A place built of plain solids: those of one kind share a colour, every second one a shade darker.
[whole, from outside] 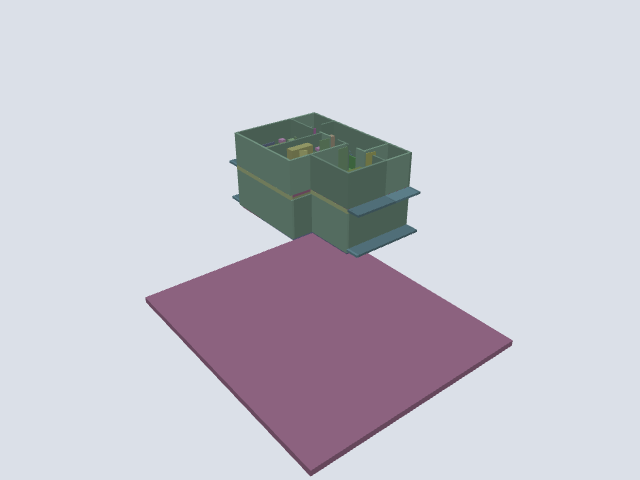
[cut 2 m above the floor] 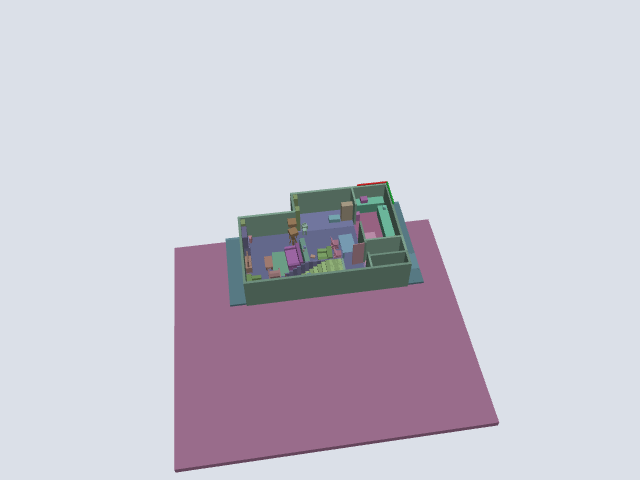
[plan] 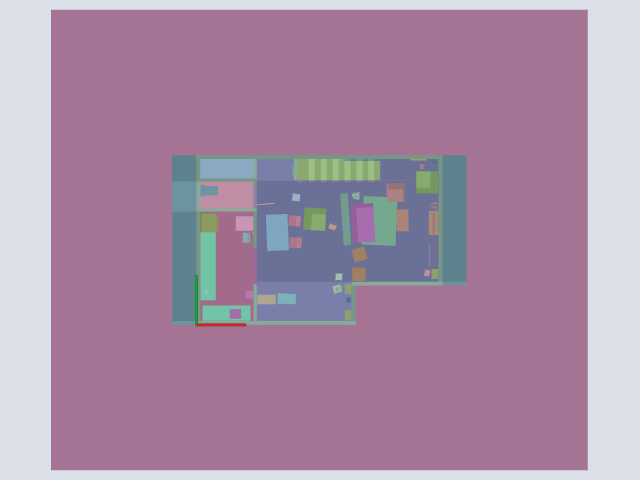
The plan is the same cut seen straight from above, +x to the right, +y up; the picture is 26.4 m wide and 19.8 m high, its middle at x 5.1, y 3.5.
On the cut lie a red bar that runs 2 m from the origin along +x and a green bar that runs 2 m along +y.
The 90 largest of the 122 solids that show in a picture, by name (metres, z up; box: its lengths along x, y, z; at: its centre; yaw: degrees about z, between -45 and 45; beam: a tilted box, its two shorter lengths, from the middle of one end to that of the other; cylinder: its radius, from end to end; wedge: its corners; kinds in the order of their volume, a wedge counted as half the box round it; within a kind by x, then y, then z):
{
 "under_1": {"box": [22.15, 19.0, 0.5], "at": [5.08, 3.5, -9.55]},
 "wall_1": {"box": [0.16, 4.51, 5.54], "at": [0.08, 2.42, 2.47]},
 "wall_2": {"box": [0.16, 1.11, 2.84], "at": [0.08, 5.36, 1.12]},
 "wall_3": {"box": [0.16, 2.04, 2.41], "at": [0.08, 5.82, 4.04]},
 "wall_4": {"box": [0.16, 0.8, 2.84], "at": [0.08, 6.44, 1.12]},
 "wall_5": {"box": [2.49, 0.13, 2.84], "at": [1.25, 4.74, 1.12]},
 "wall_6": {"box": [2.49, 0.13, 2.84], "at": [1.25, 5.97, 1.12]},
 "wall_7": {"box": [2.71, 0.13, 2.41], "at": [1.35, 4.74, 4.04]},
 "wall_8": {"box": [0.13, 1.51, 2.84], "at": [2.42, 0.92, 1.12]},
 "wall_9": {"box": [0.13, 1.51, 2.84], "at": [2.42, 3.92, 1.12]},
 "wall_10": {"box": [0.13, 0.15, 5.54], "at": [2.42, 4.88, 2.47]},
 "wall_11": {"box": [0.13, 1.15, 2.41], "at": [2.42, 6.26, 4.04]},
 "wall_12": {"box": [0.13, 0.8, 2.84], "at": [2.42, 6.44, 1.12]},
 "wall_13": {"box": [6.44, 0.16, 2.41], "at": [3.22, 0.08, 4.04]},
 "wall_14": {"box": [6.57, 0.16, 2.84], "at": [3.29, 0.08, 1.12]},
 "wall_15": {"box": [0.13, 4.51, 2.41], "at": [3.73, 2.42, 4.04]},
 "wall_16": {"box": [1.12, 0.13, 2.41], "at": [4.07, 4.74, 4.04]},
 "wall_17": {"box": [0.13, 0.88, 2.84], "at": [4.08, 6.4, 1.12]},
 "wall_18": {"box": [10.15, 0.16, 5.54], "at": [5.08, 6.92, 2.47]},
 "wall_19": {"box": [1.13, 0.13, 2.41], "at": [6.0, 4.74, 4.04]},
 "wall_20": {"box": [0.13, 2.89, 2.41], "at": [6.34, 3.23, 4.04]},
 "wall_21": {"box": [0.16, 1.46, 2.41], "at": [6.36, 0.89, 4.04]},
 "wall_22": {"box": [0.16, 1.46, 2.84], "at": [6.49, 0.89, 1.12]},
 "wall_23": {"box": [0.83, 0.13, 2.41], "at": [7.78, 4.74, 4.04]},
 "wall_24": {"box": [0.14, 2.04, 2.41], "at": [8.06, 5.82, 4.04]},
 "wall_25": {"box": [3.87, 0.16, 2.41], "at": [8.21, 1.7, 4.04]},
 "wall_26": {"box": [3.74, 0.16, 2.84], "at": [8.28, 1.7, 1.12]},
 "wall_27": {"box": [1.22, 0.13, 2.41], "at": [9.54, 4.74, 4.04]},
 "wall_28": {"box": [0.16, 2.89, 2.41], "at": [10.07, 3.23, 4.04]},
 "wall_29": {"box": [0.16, 5.06, 2.84], "at": [10.07, 4.31, 1.12]},
 "wall_30": {"box": [0.16, 2.04, 2.41], "at": [10.07, 5.82, 4.04]},
 "stair_1": {"box": [0.49, 0.88, 2.76], "at": [4.4, 6.4, 1.08]},
 "stair_2": {"box": [0.74, 0.88, 2.57], "at": [4.52, 6.4, 0.99]},
 "stair_3": {"box": [0.98, 0.88, 2.38], "at": [4.64, 6.4, 0.89]},
 "stair_4": {"box": [1.23, 0.88, 2.19], "at": [4.76, 6.4, 0.8]},
 "stair_5": {"box": [1.47, 0.88, 2.0], "at": [4.89, 6.4, 0.7]},
 "stair_6": {"box": [1.72, 0.88, 1.81], "at": [5.01, 6.4, 0.61]},
 "stair_7": {"box": [1.96, 0.88, 1.63], "at": [5.13, 6.4, 0.51]},
 "stair_8": {"box": [2.21, 0.88, 1.44], "at": [5.25, 6.4, 0.42]},
 "stair_9": {"box": [2.46, 0.88, 1.25], "at": [5.38, 6.4, 0.32]},
 "stair_10": {"box": [2.7, 0.88, 1.06], "at": [5.5, 6.4, 0.23]},
 "stair_11": {"box": [2.95, 0.88, 0.87], "at": [5.62, 6.4, 0.13]},
 "stair_12": {"box": [3.19, 0.88, 0.68], "at": [5.75, 6.4, 0.04]},
 "stair_13": {"box": [3.44, 0.88, 0.49], "at": [5.87, 6.4, -0.06]},
 "floor_living_1": {"box": [1.53, 0.88, 0.5], "at": [3.25, 6.4, -0.25]},
 "floor_living_2": {"box": [3.92, 1.62, 0.5], "at": [4.45, 0.97, -0.25]},
 "floor_living_3": {"box": [7.5, 4.18, 0.5], "at": [6.24, 3.87, -0.25]},
 "floor_living_4": {"box": [2.4, 0.88, 0.5], "at": [8.79, 6.4, -0.25]},
 "floor_kitchen_1": {"box": [2.2, 4.51, 0.5], "at": [1.26, 2.42, -0.25]},
 "upper_floor_next_1": {"box": [1.0, 4.51, 0.16], "at": [-0.5, 2.42, -0.08]},
 "upper_floor_next_2": {"box": [1.0, 1.11, 0.16], "at": [-0.5, 5.36, -0.08]},
 "upper_floor_next_3": {"box": [1.0, 0.8, 0.16], "at": [-0.5, 6.44, -0.08]},
 "upper_floor_next_4": {"box": [1.0, 2.89, 0.16], "at": [10.65, 3.23, 2.76]},
 "upper_floor_next_5": {"box": [1.0, 5.06, 0.16], "at": [10.65, 4.31, -0.08]},
 "upper_floor_next_6": {"box": [1.0, 2.04, 0.16], "at": [10.65, 5.82, 2.76]},
 "counter_run_1": {"box": [0.61, 2.81, 0.78], "at": [0.47, 2.42, 0.49]},
 "counter_run_2": {"box": [1.98, 0.61, 0.78], "at": [1.24, 0.47, 0.49]},
 "wardrobe_1": {"box": [0.6, 1.75, 2.0], "at": [4.1, 2.56, 3.84]},
 "floor_wc_1": {"box": [2.2, 1.11, 0.5], "at": [1.26, 5.36, -0.25]},
 "floor_coats_1": {"box": [2.2, 0.8, 0.5], "at": [1.26, 6.44, -0.25]},
 "flat_shelf_1": {"box": [0.39, 0.76, 1.46], "at": [2.69, 6.24, 3.57]},
 "flat_shelf_2": {"box": [0.76, 0.39, 1.46], "at": [2.89, 1.04, 0.73]},
 "armchair_club_1": {"box": [0.33, 0.92, 0.38], "at": [4.6, 4.38, 0.61], "yaw": -3.7},
 "armchair_club_2": {"box": [0.9, 0.92, 0.35], "at": [4.89, 4.36, 0.24], "yaw": -3.7},
 "armchair_club_3": {"box": [0.9, 0.92, 0.35], "at": [9.51, 5.88, 0.24]},
 "armchair_club_4": {"box": [0.33, 0.92, 0.38], "at": [9.81, 5.88, 0.61]},
 "bookcase_1": {"box": [0.31, 2.14, 1.15], "at": [6.16, 4.35, 0.57], "yaw": 3.8},
 "fridge_flat_1": {"box": [0.73, 0.6, 1.66], "at": [1.98, 4.18, 0.83]},
 "billy_1": {"box": [0.28, 0.42, 2.02], "at": [6.26, 0.4, 1.01]},
 "billy_2": {"box": [0.28, 0.42, 2.02], "at": [6.26, 1.48, 1.01]},
 "billy_3": {"box": [0.28, 0.42, 2.02], "at": [9.84, 2.1, 1.01]},
 "china_cabinet_1": {"box": [0.4, 0.95, 0.83], "at": [9.78, 2.88, 0.41]},
 "china_cabinet_2": {"box": [0.33, 0.95, 1.07], "at": [9.81, 2.88, 1.36]},
 "sofa_1": {"box": [0.23, 1.6, 0.39], "at": [6.51, 4.18, 0.65], "yaw": 3.8},
 "sofa_2": {"box": [0.93, 1.6, 0.34], "at": [6.87, 4.2, 0.28], "yaw": 3.8},
 "wall_band_1": {"box": [6.44, 0.16, 0.31], "at": [3.22, 0.08, 2.68]},
 "wall_band_2": {"box": [3.74, 0.16, 0.31], "at": [8.28, 1.7, 2.68]},
 "range_cooker_1": {"box": [0.65, 0.76, 0.94], "at": [0.49, 4.2, 0.47]},
 "stair_guard_1": {"box": [3.85, 0.08, 0.95], "at": [6.08, 5.92, 3.31]},
 "rug_1": {"box": [1.4, 2.0, 0.08], "at": [7.56, 4.29, -0.03], "yaw": -2.5},
 "tv_board_1": {"box": [0.4, 1.0, 0.48], "at": [9.78, 4.2, 0.24]},
 "leaf_bedroom_door_1": {"box": [0.05, 0.8, 2.27], "at": [4.6, 4.27, 3.97], "yaw": -4.0},
 "leaf_bedroom_door_2": {"box": [0.05, 0.8, 2.27], "at": [6.56, 4.27, 3.97]},
 "floor_lamp_1": {"box": [0.55, 0.55, 0.27], "at": [6.7, 2.08, 1.37]},
 "floor_lamp_2": {"box": [0.53, 0.53, 0.27], "at": [6.73, 2.9, 1.37], "yaw": 15.9},
 "trunk_1": {"box": [0.76, 0.43, 0.31], "at": [3.73, 1.07, 0.15], "yaw": -2.6},
 "floor_gap_living_kitchen_1": {"box": [0.13, 1.49, 0.5], "at": [2.42, 2.42, -0.25]},
 "armchair_frame_1": {"box": [0.63, 0.74, 0.18], "at": [8.23, 5.44, 0.32], "yaw": 1.1},
 "leaf_wc_door_1": {"box": [0.74, 0.05, 2.27], "at": [2.86, 4.98, 1.13], "yaw": 5.0},
 "leaf_shower_door_1": {"box": [0.05, 0.74, 2.27], "at": [8.27, 5.16, 3.97], "yaw": -13.0}
}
